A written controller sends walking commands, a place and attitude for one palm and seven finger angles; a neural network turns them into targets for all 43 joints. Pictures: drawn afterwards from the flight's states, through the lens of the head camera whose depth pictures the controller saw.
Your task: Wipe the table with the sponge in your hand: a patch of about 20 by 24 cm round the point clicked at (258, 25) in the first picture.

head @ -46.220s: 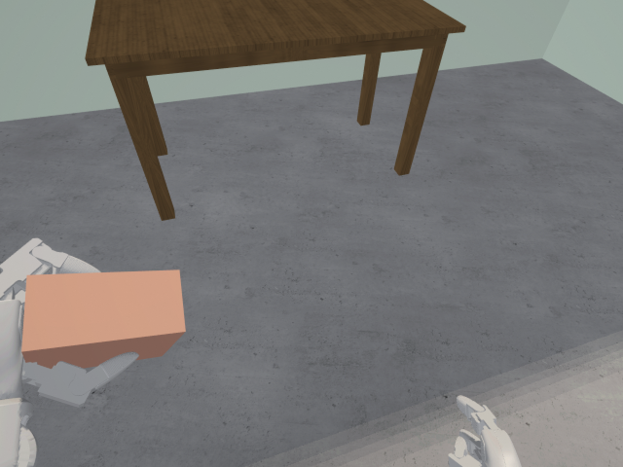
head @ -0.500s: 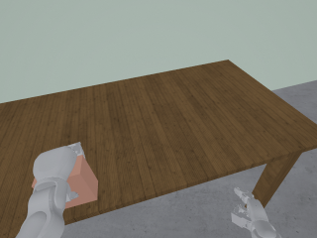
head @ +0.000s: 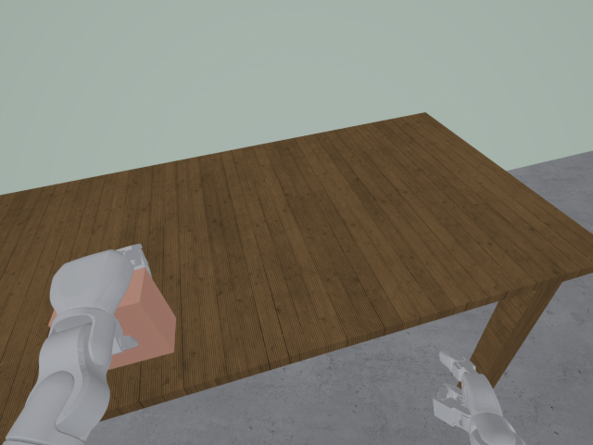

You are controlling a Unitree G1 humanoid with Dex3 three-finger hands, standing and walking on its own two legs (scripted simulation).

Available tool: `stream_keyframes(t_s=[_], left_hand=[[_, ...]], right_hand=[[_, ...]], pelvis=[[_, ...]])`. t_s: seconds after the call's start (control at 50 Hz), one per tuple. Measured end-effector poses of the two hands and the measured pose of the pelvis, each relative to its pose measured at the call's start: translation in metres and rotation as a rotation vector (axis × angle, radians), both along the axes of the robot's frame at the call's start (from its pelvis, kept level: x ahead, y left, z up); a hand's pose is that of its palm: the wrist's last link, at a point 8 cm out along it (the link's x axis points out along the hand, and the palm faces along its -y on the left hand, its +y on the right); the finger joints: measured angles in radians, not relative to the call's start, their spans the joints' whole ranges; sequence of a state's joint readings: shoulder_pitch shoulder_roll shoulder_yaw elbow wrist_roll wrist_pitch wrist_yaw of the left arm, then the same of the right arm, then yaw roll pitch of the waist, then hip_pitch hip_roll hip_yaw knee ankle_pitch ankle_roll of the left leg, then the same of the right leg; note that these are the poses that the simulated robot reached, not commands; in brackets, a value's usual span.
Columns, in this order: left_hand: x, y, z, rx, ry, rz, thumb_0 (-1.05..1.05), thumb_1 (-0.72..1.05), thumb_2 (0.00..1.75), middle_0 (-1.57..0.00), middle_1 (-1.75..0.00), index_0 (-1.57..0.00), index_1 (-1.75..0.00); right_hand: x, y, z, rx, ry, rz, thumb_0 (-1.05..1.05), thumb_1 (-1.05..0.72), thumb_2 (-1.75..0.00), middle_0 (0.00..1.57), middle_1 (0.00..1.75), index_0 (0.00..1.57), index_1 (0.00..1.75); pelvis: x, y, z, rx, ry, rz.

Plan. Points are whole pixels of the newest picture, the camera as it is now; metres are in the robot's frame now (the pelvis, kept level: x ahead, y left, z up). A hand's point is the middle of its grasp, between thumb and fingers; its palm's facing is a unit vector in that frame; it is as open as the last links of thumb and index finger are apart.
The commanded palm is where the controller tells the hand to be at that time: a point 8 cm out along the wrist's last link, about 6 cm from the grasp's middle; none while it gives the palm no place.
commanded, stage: lift the sponge slowly off the table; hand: left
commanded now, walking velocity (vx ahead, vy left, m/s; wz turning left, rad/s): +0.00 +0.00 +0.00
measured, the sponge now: (126, 329) +0.23 +0.29 +0.05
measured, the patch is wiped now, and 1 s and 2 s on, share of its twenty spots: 0.90 0.90 0.90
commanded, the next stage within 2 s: bring the sponge back beside the body in 1.24 s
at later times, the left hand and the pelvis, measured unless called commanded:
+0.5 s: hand (105, 282) +0.25 +0.29 +0.14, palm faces +0.13 -0.09 -0.99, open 10.3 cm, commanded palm +0.22 +0.28 +0.21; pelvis -0.01 +0.01 +0.00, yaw +0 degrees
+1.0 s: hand (99, 259) +0.26 +0.29 +0.17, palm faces +0.19 -0.10 -0.98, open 10.3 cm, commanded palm +0.22 +0.28 +0.24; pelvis -0.01 +0.01 +0.00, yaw +0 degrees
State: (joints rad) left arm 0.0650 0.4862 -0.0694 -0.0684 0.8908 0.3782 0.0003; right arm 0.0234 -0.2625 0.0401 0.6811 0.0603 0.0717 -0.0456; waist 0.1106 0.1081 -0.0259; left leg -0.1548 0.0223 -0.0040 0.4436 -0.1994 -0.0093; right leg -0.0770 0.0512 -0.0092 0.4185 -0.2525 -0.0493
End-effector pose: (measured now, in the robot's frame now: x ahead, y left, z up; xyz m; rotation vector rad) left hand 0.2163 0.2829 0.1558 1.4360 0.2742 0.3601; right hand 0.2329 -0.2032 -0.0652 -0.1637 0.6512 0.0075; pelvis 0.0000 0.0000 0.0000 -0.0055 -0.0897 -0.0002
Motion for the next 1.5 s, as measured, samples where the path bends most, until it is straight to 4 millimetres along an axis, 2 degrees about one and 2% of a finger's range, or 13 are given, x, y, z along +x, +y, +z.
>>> stream_keyframes(t_s=[0.12, 0.22, 0.34, 0.48, 0.6, 0.7, 0.78, 1.0, 1.16, 1.32, 1.42, 1.5], left_hand=[[-0.006, 0.007, 0.002, -0.011, 0.016, 0.038, -0.01, -0.53, 1.05, -0.71, -1.32, -0.73, -1.32], [-0.006, 0.002, 0.003, -0.014, 0.026, -0.001, -0.01, -0.53, 1.05, -0.71, -1.32, -0.73, -1.32], [0.001, -0.002, 0.016, 0.010, -0.018, -0.039, -0.01, -0.53, 1.05, -0.71, -1.32, -0.73, -1.32], [0.005, 0.005, 0.032, 0.007, -0.059, 0.006, -0.01, -0.53, 1.05, -0.71, -1.32, -0.73, -1.32], [0.003, 0.010, 0.032, -0.011, -0.029, 0.033, -0.01, -0.53, 1.05, -0.71, -1.32, -0.73, -1.32], [0.004, 0.006, 0.032, -0.008, -0.020, 0.000, -0.01, -0.53, 1.05, -0.71, -1.32, -0.73, -1.32], [0.006, 0.001, 0.039, 0.009, -0.042, -0.028, -0.01, -0.53, 1.05, -0.71, -1.32, -0.73, -1.32], [0.011, 0.006, 0.065, -0.007, -0.112, 0.009, -0.01, -0.53, 1.05, -0.71, -1.32, -0.73, -1.32], [0.015, -0.005, 0.065, -0.013, -0.099, -0.025, -0.01, -0.53, 1.05, -0.71, -1.32, -0.73, -1.32], [0.014, -0.001, 0.075, -0.006, -0.132, 0.003, -0.01, -0.53, 1.05, -0.71, -1.32, -0.73, -1.32], [0.011, 0.003, 0.067, -0.022, -0.102, 0.030, -0.01, -0.53, 1.05, -0.71, -1.32, -0.73, -1.32], [0.004, -0.001, 0.058, -0.036, -0.074, 0.010, -0.01, -0.53, 1.05, -0.71, -1.32, -0.73, -1.32]], right_hand=[[0.002, -0.001, 0.002, -0.011, -0.006, 0.006, 0.01, -0.91, -0.90, 0.20, 0.30, 0.20, 0.30], [0.005, 0.003, 0.005, -0.021, -0.024, 0.017, 0.01, -0.91, -0.90, 0.20, 0.30, 0.20, 0.30], [0.007, 0.014, 0.009, -0.008, -0.038, 0.032, 0.01, -0.91, -0.90, 0.20, 0.30, 0.20, 0.30], [0.007, 0.021, 0.009, 0.019, -0.035, 0.044, 0.01, -0.91, -0.90, 0.20, 0.30, 0.20, 0.30], [0.007, 0.020, 0.009, 0.010, -0.034, 0.044, 0.01, -0.91, -0.90, 0.20, 0.30, 0.20, 0.30], [0.008, 0.019, 0.010, -0.008, -0.039, 0.048, 0.01, -0.91, -0.90, 0.20, 0.30, 0.20, 0.30], [0.009, 0.021, 0.010, -0.008, -0.042, 0.053, 0.01, -0.91, -0.90, 0.20, 0.30, 0.20, 0.30], [0.009, 0.025, 0.010, 0.019, -0.043, 0.056, 0.01, -0.91, -0.90, 0.20, 0.30, 0.20, 0.30], [0.009, 0.023, 0.010, 0.015, -0.049, 0.056, 0.01, -0.91, -0.90, 0.20, 0.30, 0.21, 0.31], [0.011, 0.019, 0.011, 0.019, -0.052, 0.059, 0.01, -0.91, -0.90, 0.20, 0.30, 0.21, 0.31], [0.012, 0.016, 0.010, 0.019, -0.052, 0.055, 0.01, -0.91, -0.90, 0.20, 0.30, 0.21, 0.31], [0.013, 0.015, 0.011, 0.017, -0.058, 0.054, 0.01, -0.91, -0.90, 0.20, 0.30, 0.21, 0.30]], pelvis=[[-0.002, 0.001, 0.000, -0.001, -0.007, 0.007], [-0.006, 0.003, 0.000, -0.003, -0.011, 0.014], [-0.008, 0.004, 0.001, -0.003, -0.012, 0.011], [-0.008, 0.006, 0.001, -0.001, -0.004, 0.004], [-0.009, 0.008, 0.001, -0.001, 0.000, 0.006], [-0.010, 0.009, 0.000, -0.002, -0.002, 0.011], [-0.010, 0.009, 0.000, -0.002, -0.003, 0.013], [-0.010, 0.008, 0.001, 0.000, 0.007, 0.008], [-0.011, 0.006, 0.000, 0.003, 0.011, 0.009], [-0.009, 0.003, 0.000, 0.003, 0.014, 0.004], [-0.009, 0.002, -0.001, 0.002, 0.017, 0.006], [-0.009, 0.002, -0.001, 0.003, 0.016, 0.007]])
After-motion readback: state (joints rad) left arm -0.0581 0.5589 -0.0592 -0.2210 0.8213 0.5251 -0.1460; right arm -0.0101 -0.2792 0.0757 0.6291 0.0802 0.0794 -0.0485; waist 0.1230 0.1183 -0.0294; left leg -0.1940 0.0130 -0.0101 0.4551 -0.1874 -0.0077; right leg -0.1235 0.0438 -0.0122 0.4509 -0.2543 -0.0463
